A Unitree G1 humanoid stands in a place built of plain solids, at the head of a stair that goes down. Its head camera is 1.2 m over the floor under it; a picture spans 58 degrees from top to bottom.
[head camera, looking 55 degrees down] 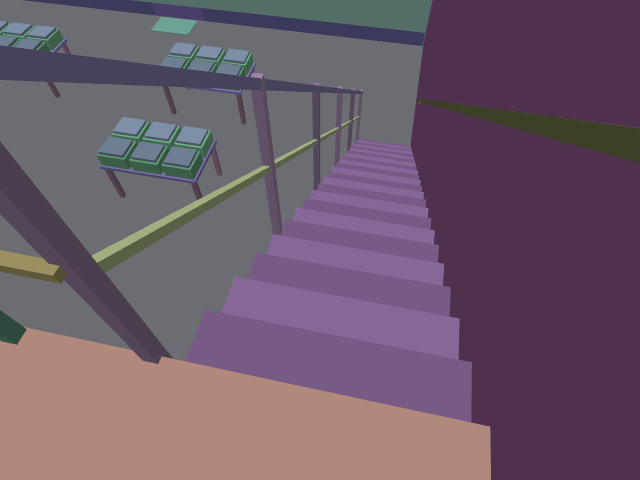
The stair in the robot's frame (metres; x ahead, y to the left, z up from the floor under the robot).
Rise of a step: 0.17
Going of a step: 0.24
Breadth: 0.91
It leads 12 degrees to the right of straight ahead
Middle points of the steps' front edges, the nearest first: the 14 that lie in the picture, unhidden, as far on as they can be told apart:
0.34 0.00 0.00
0.57 -0.05 -0.17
0.81 -0.09 -0.34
1.04 -0.14 -0.52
1.27 -0.19 -0.69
1.50 -0.24 -0.86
1.73 -0.29 -1.03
1.97 -0.34 -1.20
2.20 -0.39 -1.38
2.43 -0.43 -1.55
2.66 -0.48 -1.72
2.89 -0.53 -1.89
3.13 -0.58 -2.06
3.36 -0.63 -2.24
